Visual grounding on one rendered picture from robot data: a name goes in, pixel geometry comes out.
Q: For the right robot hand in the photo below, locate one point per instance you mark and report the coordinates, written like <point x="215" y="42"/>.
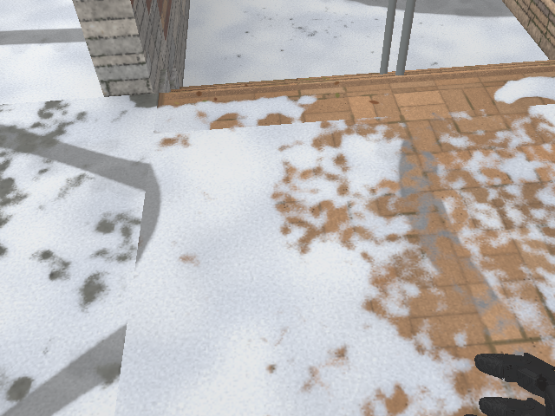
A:
<point x="530" y="372"/>

